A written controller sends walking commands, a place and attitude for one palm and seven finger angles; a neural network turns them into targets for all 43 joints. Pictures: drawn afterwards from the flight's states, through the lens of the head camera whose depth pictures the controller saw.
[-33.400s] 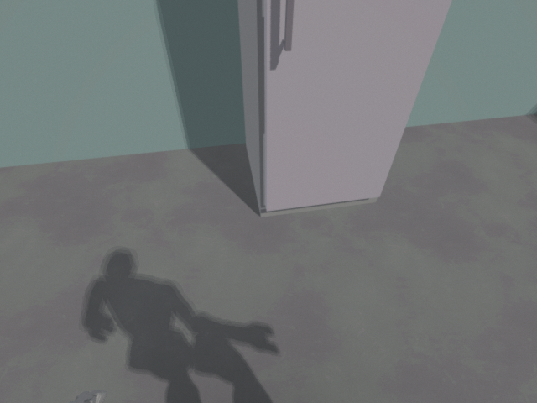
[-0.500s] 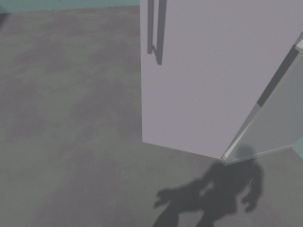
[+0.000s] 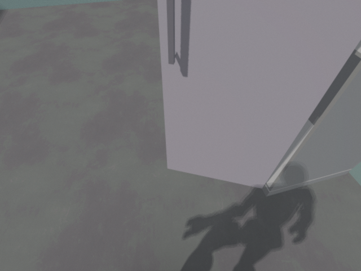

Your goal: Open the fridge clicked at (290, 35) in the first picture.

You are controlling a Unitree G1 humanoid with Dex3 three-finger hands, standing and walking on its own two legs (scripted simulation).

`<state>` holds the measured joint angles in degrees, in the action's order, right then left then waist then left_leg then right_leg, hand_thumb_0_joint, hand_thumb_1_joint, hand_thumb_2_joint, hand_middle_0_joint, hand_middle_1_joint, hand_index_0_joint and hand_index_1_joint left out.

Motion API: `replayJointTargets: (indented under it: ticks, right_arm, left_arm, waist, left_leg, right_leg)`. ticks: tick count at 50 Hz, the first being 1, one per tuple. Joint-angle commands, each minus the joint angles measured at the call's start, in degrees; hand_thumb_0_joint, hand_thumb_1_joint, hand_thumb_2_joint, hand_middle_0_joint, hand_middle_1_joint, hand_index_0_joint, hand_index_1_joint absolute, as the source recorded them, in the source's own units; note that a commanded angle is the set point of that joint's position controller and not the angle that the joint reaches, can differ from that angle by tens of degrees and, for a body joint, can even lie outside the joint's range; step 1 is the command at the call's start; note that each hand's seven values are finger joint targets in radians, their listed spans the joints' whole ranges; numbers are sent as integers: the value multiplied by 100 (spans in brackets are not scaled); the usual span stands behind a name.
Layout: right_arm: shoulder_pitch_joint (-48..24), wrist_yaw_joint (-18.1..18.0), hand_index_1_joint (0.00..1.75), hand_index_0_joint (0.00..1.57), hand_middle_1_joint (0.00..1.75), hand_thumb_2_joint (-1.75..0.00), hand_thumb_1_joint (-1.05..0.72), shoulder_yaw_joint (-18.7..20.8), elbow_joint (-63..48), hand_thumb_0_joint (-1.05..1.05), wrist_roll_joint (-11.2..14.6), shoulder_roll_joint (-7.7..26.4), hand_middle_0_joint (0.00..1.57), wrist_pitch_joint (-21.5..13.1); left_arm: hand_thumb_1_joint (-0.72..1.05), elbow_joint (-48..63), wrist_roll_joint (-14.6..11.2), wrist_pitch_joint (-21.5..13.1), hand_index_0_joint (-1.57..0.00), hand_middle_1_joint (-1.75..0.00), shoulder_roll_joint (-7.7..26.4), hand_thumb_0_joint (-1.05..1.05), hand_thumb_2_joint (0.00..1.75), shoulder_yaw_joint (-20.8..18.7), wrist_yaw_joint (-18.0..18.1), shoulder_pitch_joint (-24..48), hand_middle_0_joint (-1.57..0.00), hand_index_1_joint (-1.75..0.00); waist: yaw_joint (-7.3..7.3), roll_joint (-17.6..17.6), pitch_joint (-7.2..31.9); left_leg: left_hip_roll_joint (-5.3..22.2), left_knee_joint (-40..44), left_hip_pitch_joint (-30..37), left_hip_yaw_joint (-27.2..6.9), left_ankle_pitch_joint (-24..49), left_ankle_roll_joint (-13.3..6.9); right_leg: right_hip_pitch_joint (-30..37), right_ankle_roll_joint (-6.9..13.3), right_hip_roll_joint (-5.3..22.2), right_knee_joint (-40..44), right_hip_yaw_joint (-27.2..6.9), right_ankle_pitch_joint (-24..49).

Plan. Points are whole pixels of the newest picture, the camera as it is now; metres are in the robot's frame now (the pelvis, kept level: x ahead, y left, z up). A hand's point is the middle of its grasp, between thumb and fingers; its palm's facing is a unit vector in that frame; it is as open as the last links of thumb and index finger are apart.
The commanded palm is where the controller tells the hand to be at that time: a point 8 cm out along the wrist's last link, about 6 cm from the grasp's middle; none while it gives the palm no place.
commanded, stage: look to check the result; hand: left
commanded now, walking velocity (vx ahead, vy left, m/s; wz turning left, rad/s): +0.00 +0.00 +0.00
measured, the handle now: (172, 16) +0.73 +0.06 +0.21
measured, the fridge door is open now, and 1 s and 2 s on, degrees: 61 61 61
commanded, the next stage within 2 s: stand and wait in 0.02 s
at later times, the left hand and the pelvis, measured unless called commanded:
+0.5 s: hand out of the picture +0.08 +0.21 -0.17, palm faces -0.03 -0.95 -0.30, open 7.4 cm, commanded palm none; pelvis +0.02 -0.01 +0.00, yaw -1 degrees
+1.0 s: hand out of the picture +0.05 +0.20 -0.17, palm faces -0.04 -0.96 -0.28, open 7.4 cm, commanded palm none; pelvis +0.01 -0.02 +0.00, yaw -1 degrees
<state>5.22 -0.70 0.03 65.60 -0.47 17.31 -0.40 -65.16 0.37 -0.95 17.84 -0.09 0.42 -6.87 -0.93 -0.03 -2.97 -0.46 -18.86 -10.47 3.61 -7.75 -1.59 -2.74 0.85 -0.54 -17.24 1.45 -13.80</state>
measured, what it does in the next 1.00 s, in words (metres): stands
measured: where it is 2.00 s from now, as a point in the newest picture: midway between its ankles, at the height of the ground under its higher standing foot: outside the picture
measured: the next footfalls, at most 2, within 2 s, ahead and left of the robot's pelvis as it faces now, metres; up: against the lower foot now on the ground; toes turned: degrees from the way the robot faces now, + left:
none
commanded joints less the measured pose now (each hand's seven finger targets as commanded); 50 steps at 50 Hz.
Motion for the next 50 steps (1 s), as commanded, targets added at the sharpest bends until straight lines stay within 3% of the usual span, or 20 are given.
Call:
replayJointTargets:
  ticks: [1, 5, 14, 21, 34, 50]
  right_arm:
    - [-127, -54, 30, 20, 30, -90, -90, 201, -287, 0, -19, 1050, 20, -81]
    - [-79, -73, 30, 20, 30, -90, -90, 199, -294, 0, -20, 1032, 20, -93]
    - [-22, -96, 30, 20, 30, -90, -90, 196, -288, 0, -24, 922, 20, -78]
    - [74, -115, 30, 20, 30, -90, -90, 188, -263, 0, -25, 836, 20, -64]
    - [198, -126, 30, 20, 30, -90, -90, 176, -206, 0, -27, 748, 20, -40]
    - [283, -125, 30, 20, 30, -90, -90, 174, -174, 0, -21, 692, 20, -30]
  left_arm:
    - [90, 256, 21, -113, -20, -30, 1031, 0, 90, -184, 56, 42, -20, -30]
    - [90, 278, 22, -134, -20, -30, 1009, 0, 90, -199, 76, -14, -20, -30]
    - [90, 277, 16, -116, -20, -30, 900, 0, 90, -199, 97, -80, -20, -30]
    - [90, 252, 12, -116, -20, -30, 844, 0, 90, -206, 120, -180, -20, -30]
    - [90, 203, 3, -106, -20, -30, 762, 0, 90, -190, 122, -291, -20, -30]
    - [90, 164, 7, -107, -20, -30, 684, 0, 90, -170, 115, -373, -20, -30]
  waist:
    - [9, 36, 488]
    - [17, 77, 687]
    - [16, -43, 496]
    - [17, 62, 538]
    - [24, 48, 272]
    - [27, 28, 210]
  left_leg:
    - [824, 136, 691, -824, 1062, -23]
    - [824, 37, 795, -780, 1377, -21]
    - [826, 35, 790, -700, 1404, 10]
    - [815, -19, 838, -642, 1447, 17]
    - [815, 53, 757, -594, 1094, 33]
    - [818, 117, 720, -622, 815, 35]
  right_leg:
    - [-382, 161, 825, 332, -599, 1234]
    - [-218, 161, 830, 263, -589, 1725]
    - [-221, 160, 828, 278, -593, 1851]
    - [-149, 147, 825, 256, -597, 2157]
    - [-255, 142, 797, 373, -658, 1907]
    - [-370, 149, 751, 464, -690, 1402]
